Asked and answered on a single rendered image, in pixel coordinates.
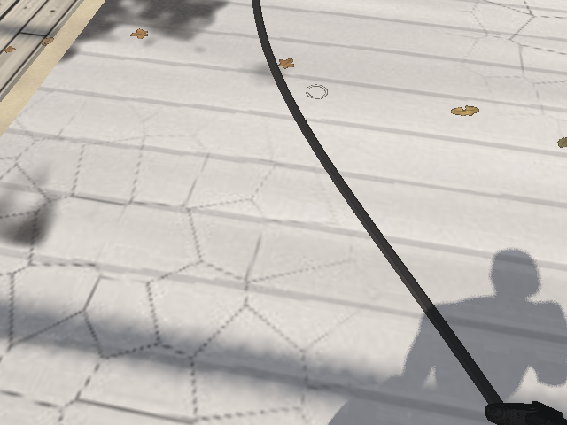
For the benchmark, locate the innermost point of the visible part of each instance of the right robot hand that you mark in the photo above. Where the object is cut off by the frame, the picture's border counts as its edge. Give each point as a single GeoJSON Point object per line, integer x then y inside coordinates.
{"type": "Point", "coordinates": [523, 414]}

